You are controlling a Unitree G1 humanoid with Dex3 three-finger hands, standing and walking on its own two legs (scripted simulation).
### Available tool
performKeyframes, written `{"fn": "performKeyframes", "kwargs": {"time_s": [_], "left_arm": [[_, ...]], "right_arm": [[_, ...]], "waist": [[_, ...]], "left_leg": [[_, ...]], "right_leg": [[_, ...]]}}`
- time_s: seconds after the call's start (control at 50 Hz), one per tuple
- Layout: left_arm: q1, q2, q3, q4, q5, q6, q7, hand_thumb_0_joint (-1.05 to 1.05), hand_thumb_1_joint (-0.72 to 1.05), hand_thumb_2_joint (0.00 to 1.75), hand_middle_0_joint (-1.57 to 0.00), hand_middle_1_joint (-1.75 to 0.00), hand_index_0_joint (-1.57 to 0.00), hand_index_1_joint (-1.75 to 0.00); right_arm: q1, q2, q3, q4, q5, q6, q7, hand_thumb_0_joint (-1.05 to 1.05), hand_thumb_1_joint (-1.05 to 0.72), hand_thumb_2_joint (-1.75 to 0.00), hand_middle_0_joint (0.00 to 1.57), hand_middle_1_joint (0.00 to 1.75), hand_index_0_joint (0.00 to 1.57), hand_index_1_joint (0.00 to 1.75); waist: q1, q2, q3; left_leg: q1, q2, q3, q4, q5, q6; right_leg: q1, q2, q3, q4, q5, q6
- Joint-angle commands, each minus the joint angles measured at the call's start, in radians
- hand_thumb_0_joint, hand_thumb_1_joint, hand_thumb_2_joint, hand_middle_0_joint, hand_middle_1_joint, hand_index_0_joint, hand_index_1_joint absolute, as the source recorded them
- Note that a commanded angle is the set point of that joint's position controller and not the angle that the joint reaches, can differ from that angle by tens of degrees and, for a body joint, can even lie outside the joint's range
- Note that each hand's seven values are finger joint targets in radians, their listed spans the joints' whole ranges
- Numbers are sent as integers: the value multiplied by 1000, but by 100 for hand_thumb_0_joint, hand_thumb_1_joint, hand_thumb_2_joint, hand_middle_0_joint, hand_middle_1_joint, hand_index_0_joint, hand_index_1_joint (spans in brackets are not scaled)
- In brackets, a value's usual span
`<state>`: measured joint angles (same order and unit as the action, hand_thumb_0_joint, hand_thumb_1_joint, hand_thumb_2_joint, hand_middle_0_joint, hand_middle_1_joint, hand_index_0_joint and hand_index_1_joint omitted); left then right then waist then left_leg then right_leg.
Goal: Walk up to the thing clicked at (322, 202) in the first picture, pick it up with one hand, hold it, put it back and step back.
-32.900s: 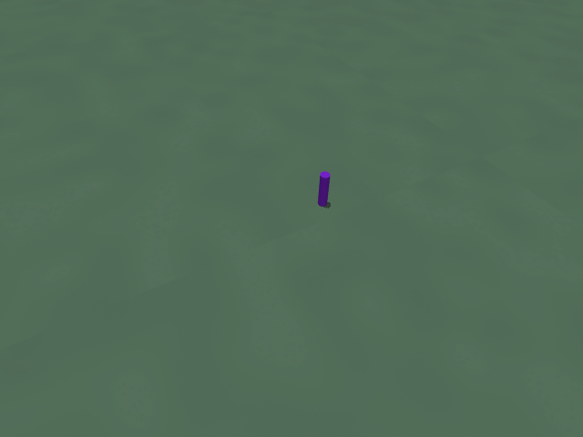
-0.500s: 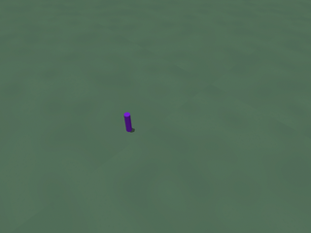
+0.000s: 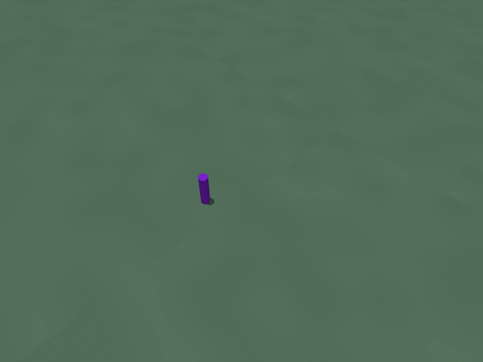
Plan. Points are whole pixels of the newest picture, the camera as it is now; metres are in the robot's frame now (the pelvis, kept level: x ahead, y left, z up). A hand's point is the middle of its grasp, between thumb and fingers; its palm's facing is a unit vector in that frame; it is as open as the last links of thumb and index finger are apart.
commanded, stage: step back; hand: left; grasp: from the side
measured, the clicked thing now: (204, 189) +0.99 +0.20 -0.67
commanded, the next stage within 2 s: stand in 0.16 s
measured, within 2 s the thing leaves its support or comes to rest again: neither
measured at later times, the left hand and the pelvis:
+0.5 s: hand out of the picture +0.10 +0.25 -0.13, palm faces -0.04 -0.94 -0.34, open 7.4 cm; pelvis +0.00 +0.00 +0.02, yaw -1 degrees
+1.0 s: hand out of the picture +0.08 +0.26 -0.14, palm faces -0.05 -0.94 -0.34, open 7.4 cm; pelvis +0.00 +0.01 +0.02, yaw -1 degrees
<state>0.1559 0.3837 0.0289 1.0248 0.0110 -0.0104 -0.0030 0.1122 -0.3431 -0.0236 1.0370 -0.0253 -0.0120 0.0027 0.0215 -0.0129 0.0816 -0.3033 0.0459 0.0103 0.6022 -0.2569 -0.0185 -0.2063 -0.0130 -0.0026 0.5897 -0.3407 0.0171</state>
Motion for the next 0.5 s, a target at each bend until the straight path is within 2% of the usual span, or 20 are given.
{"fn": "performKeyframes", "kwargs": {"time_s": [0.0,0.06,0.12,0.14,0.16,0.22,0.24,0.34,0.42,0.46,0.48], "left_arm": [[-23,208,47,-43,-5,-27,15,0,90,90,-20,-30,-20,-30],[-44,202,45,-25,-5,-29,18,0,90,90,-20,-30,-20,-30],[-69,203,43,-11,-2,-28,17,0,90,90,-20,-30,-20,-30],[-63,170,20,8,-11,-31,11,0,90,90,-20,-30,-20,-30],[-81,172,21,7,-12,-32,11,0,90,90,-20,-30,-20,-30],[-99,180,18,20,-11,-31,13,0,90,90,-20,-30,-20,-30],[-100,180,16,24,-11,-30,13,0,90,90,-20,-30,-20,-30],[-113,181,17,42,-6,-28,10,0,90,90,-20,-30,-20,-30],[-124,182,15,44,-5,-32,10,0,90,90,-20,-30,-20,-30],[-121,180,16,49,-4,-29,9,0,90,90,-20,-30,-20,-30],[-119,182,16,50,-3,-29,9,0,90,90,-20,-30,-20,-30]], "right_arm": [[-74,-228,-50,-47,10,-23,-15,0,-90,-90,20,30,20,30],[-97,-223,-49,-26,11,-22,-14,0,-90,-90,20,30,20,30],[-121,-208,-42,-10,13,-18,-13,0,-90,-90,20,30,20,30],[-93,-210,-35,-5,22,-23,-7,0,-90,-90,20,30,20,30],[-93,-214,-37,3,22,-24,-8,0,-90,-90,20,30,20,30],[-109,-212,-34,14,19,-29,-6,0,-90,-90,20,30,20,30],[-113,-206,-31,18,20,-26,-5,0,-90,-90,20,30,20,30],[-136,-204,-31,25,19,-22,-3,0,-90,-90,20,30,20,30],[-128,-203,-30,36,18,-25,1,0,-90,-90,20,30,20,30],[-126,-206,-31,40,16,-24,0,0,-90,-90,20,30,20,30],[-130,-210,-32,42,15,-23,1,0,-90,-90,20,30,20,30]], "waist": [[-8,77,-147],[-9,49,-163],[-12,16,-137],[-28,28,-174],[-32,29,-180],[-26,31,-165],[-24,15,-135],[-21,3,-107],[-25,7,-109],[-23,21,-89],[-21,22,-95]], "left_leg": [[95,99,-106,-145,216,63],[131,104,-90,-143,298,69],[129,97,-73,-164,246,60],[215,87,-83,-180,293,53],[228,97,-85,-191,344,52],[251,101,-84,-218,401,46],[231,96,-85,-233,368,42],[229,88,-79,-284,232,33],[231,88,-75,-300,231,27],[212,86,-78,-320,152,24],[213,86,-78,-319,156,26]], "right_leg": [[40,-88,105,-119,291,-58],[54,-90,95,-143,353,-49],[51,-99,113,-177,337,-46],[53,-112,112,-203,365,-45],[69,-105,101,-201,388,-38],[84,-104,90,-224,393,-31],[74,-105,88,-242,372,-30],[66,-110,94,-301,257,-26],[76,-117,96,-317,262,-27],[65,-112,96,-326,191,-26],[70,-115,98,-331,189,-28]]}}
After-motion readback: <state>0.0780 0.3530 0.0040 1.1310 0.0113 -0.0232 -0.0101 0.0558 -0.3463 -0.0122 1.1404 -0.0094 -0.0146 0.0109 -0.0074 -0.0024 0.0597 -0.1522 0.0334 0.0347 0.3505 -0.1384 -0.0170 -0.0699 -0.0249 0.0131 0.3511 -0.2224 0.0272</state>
